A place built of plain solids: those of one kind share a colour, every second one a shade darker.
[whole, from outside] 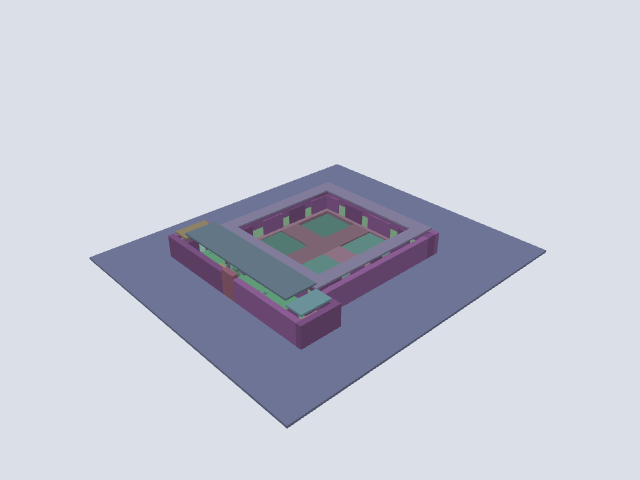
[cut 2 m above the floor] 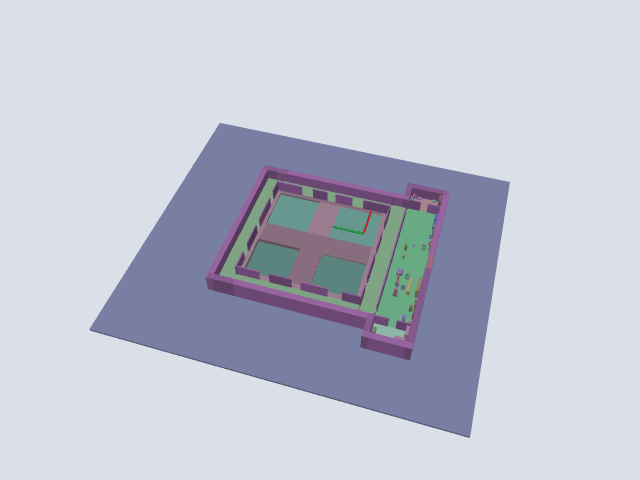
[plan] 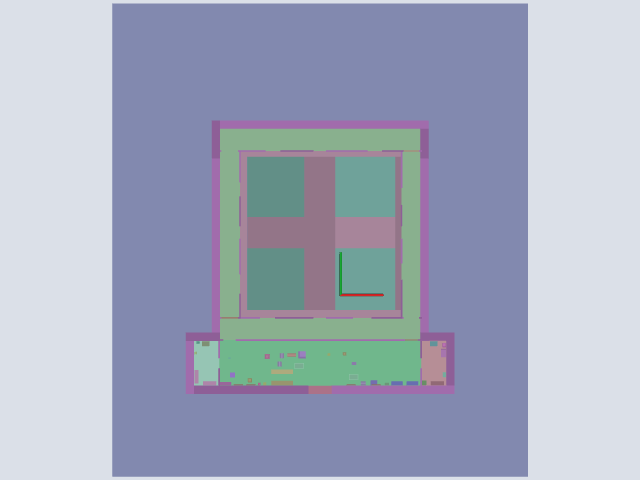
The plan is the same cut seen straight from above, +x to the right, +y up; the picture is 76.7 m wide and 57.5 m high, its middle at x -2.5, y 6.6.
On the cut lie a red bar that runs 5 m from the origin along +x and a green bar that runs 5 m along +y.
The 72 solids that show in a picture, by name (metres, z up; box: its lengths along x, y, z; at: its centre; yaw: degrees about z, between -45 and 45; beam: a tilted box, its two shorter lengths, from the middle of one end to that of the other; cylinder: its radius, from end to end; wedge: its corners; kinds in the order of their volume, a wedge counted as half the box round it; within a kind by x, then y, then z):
{
 "ground_under_all_1": {"box": [49.81, 56.68, 0.4], "at": [-2.48, 6.58, -1.37]},
 "wall_1": {"box": [1.0, 7.35, 3.92], "at": [-18.08, -8.16, 0.74]},
 "wall_2": {"box": [4.1, 1.0, 3.92], "at": [-16.53, -4.98, 0.74]},
 "wall_3": {"box": [4.9, 1.0, 3.92], "at": [-16.13, -11.34, 0.74]},
 "wall_4": {"box": [1.0, 3.65, 3.92], "at": [-14.98, -3.66, 0.74]},
 "wall_5": {"box": [1.0, 21.8, 3.92], "at": [-14.98, 7.26, 0.74]},
 "wall_6": {"box": [1.0, 4.55, 3.92], "at": [-14.98, 18.64, 0.74]},
 "wall_7": {"box": [0.2, 2.28, 3.92], "at": [-14.58, -9.9, 0.74]},
 "wall_8": {"box": [0.2, 2.28, 3.92], "at": [-14.58, -6.42, 0.74]},
 "wall_9": {"box": [0.2, 3.0, 3.92], "at": [-12.08, -1.34, 0.74]},
 "wall_10": {"box": [0.2, 4.28, 3.92], "at": [-12.08, 4.6, 0.74]},
 "wall_11": {"box": [0.2, 3.6, 3.92], "at": [-12.08, 10.04, 0.74]},
 "wall_12": {"box": [0.2, 3.88, 3.92], "at": [-12.08, 15.43, 0.74]},
 "wall_13": {"box": [3.18, 0.2, 3.92], "at": [-10.59, 17.27, 0.74]},
 "wall_14": {"box": [11.6, 1.0, 3.92], "at": [-9.68, -11.34, 0.74]},
 "wall_15": {"box": [4.6, 0.2, 3.92], "at": [-5.58, -2.73, 0.74]},
 "wall_16": {"box": [3.98, 0.2, 3.92], "at": [-5.27, 17.27, 0.74]},
 "wall_17": {"box": [26.0, 1.0, 3.92], "at": [-2.48, 20.42, 0.74]},
 "wall_18": {"box": [20.27, 0.2, 3.92], "at": [-2.44, -5.38, 0.74]},
 "wall_19": {"box": [3.25, 0.2, 3.92], "at": [-0.15, -2.73, 0.74]},
 "wall_20": {"box": [5.0, 0.2, 3.92], "at": [0.72, 17.27, 0.74]},
 "wall_21": {"box": [5.0, 0.2, 3.92], "at": [0.72, 17.27, 0.74]},
 "wall_22": {"box": [11.6, 1.0, 3.92], "at": [4.72, -11.34, 0.74]},
 "wall_23": {"box": [3.7, 0.2, 3.92], "at": [5.52, -2.73, 0.74]},
 "wall_24": {"box": [2.45, 0.2, 3.92], "at": [6.15, 17.27, 0.74]},
 "wall_25": {"box": [0.2, 4.68, 3.92], "at": [7.27, -0.5, 0.74]},
 "wall_26": {"box": [0.2, 2.95, 3.92], "at": [7.27, 5.26, 0.74]},
 "wall_27": {"box": [0.2, 2.58, 3.92], "at": [7.27, 9.53, 0.74]},
 "wall_28": {"box": [0.2, 4.55, 3.92], "at": [7.27, 15.09, 0.74]},
 "wall_29": {"box": [0.2, 2.28, 3.92], "at": [9.62, -9.9, 0.74]},
 "wall_30": {"box": [0.2, 2.28, 3.92], "at": [9.62, -6.42, 0.74]},
 "wall_31": {"box": [1.0, 3.65, 3.92], "at": [10.02, -3.66, 0.74]},
 "wall_32": {"box": [1.0, 21.8, 3.92], "at": [10.02, 7.26, 0.74]},
 "wall_33": {"box": [1.0, 4.55, 3.92], "at": [10.02, 18.64, 0.74]},
 "wall_34": {"box": [4.9, 1.0, 3.92], "at": [11.17, -11.34, 0.74]},
 "wall_35": {"box": [4.1, 1.0, 3.92], "at": [11.57, -4.98, 0.74]},
 "wall_36": {"box": [1.0, 7.35, 3.92], "at": [13.12, -8.16, 0.74]},
 "floor_corr_1": {"box": [2.5, 20.0, 1.22], "at": [-13.33, 7.26, -0.61]},
 "floor_corr_2": {"box": [24.2, 2.65, 1.22], "at": [-2.48, -4.06, -0.61]},
 "floor_corr_3": {"box": [24.2, 2.75, 1.22], "at": [-2.48, 18.64, -0.61]},
 "floor_corr_4": {"box": [2.35, 20.0, 1.22], "at": [8.45, 7.26, -0.61]},
 "floor_gang_1": {"box": [0.85, 18.35, 1.22], "at": [-11.65, 7.39, -0.61]},
 "floor_gang_2": {"box": [6.85, 3.75, 1.22], "at": [-7.8, 7.49, -0.61]},
 "floor_gang_3": {"box": [3.7, 18.35, 1.22], "at": [-2.53, 7.39, -0.61]},
 "floor_gang_4": {"box": [19.35, 0.95, 1.22], "at": [-2.4, -2.26, -0.61]},
 "floor_gang_5": {"box": [19.35, 0.7, 1.22], "at": [-2.4, 16.91, -0.61]},
 "floor_gang_6": {"box": [7.2, 3.75, 1.22], "at": [2.92, 7.49, -0.61]},
 "floor_gang_7": {"box": [0.75, 18.35, 1.22], "at": [6.89, 7.39, -0.61]},
 "step_tier_1": {"box": [6.85, 7.4, 1.06], "at": [-7.8, 1.92, -0.69]},
 "step_tier_2": {"box": [6.85, 7.2, 0.61], "at": [-7.8, 12.96, -0.92]},
 "step_tier_3": {"box": [7.2, 7.4, 1.22], "at": [2.92, 1.92, -0.61]},
 "step_tier_4": {"box": [7.2, 7.2, 0.96], "at": [2.92, 12.96, -0.74]},
 "floor_foyer_1": {"box": [24.2, 5.55, 1.22], "at": [-2.48, -8.16, -0.61]},
 "ceil_corr_1": {"box": [2.5, 20.0, 0.3], "at": [-13.33, 7.26, 3.4]},
 "ceil_corr_2": {"box": [24.2, 2.65, 0.3], "at": [-2.48, -4.06, 3.4]},
 "ceil_corr_3": {"box": [24.2, 2.75, 0.3], "at": [-2.48, 18.64, 3.4]},
 "ceil_corr_4": {"box": [2.35, 20.0, 0.3], "at": [8.45, 7.26, 3.4]},
 "ceil_foyer_1": {"box": [24.2, 5.55, 0.3], "at": [-2.48, -8.16, 4.35]},
 "floor_cloaks_1": {"box": [3.1, 5.55, 1.22], "at": [11.17, -8.16, -0.61]},
 "floor_store_1": {"box": [3.1, 5.55, 1.22], "at": [-16.13, -8.16, -0.61]},
 "door_leaf_1": {"box": [2.8, 0.97, 4.49], "at": [-2.48, -11.35, 1.02]},
 "ceil_cloaks_1": {"box": [3.1, 5.55, 0.3], "at": [11.17, -8.16, 3.4]},
 "ceil_store_1": {"box": [3.1, 5.55, 0.3], "at": [-16.13, -8.16, 3.4]},
 "cloakroom_foyer_1": {"box": [2.6, 0.55, 1.75], "at": [-7.03, -10.53, 0.87]},
 "cloakroom_foyer_2": {"box": [2.6, 0.55, 1.0], "at": [-7.03, -9.18, 0.5]},
 "shelves_store_1": {"box": [0.5, 1.6, 2.0], "at": [-17.3, -9.79, 1.0]},
 "shelves_store_2": {"box": [1.6, 0.5, 2.0], "at": [-15.73, -10.55, 1.0]},
 "shelves_cloaks_1": {"box": [1.6, 0.5, 2.0], "at": [11.57, -10.55, 1.0]},
 "bench_foyer_1": {"box": [1.4, 0.5, 0.46], "at": [6.72, -10.55, 0.22]},
 "bench_foyer_2": {"box": [1.4, 0.5, 0.46], "at": [8.57, -10.55, 0.22]},
 "hamper_store_1": {"box": [0.9, 0.6, 0.72], "at": [-16.18, -5.82, 0.36]},
 "cart_foyer_1": {"box": [0.98, 0.58, 0.58], "at": [-5.0, -8.48, 1.21]}
}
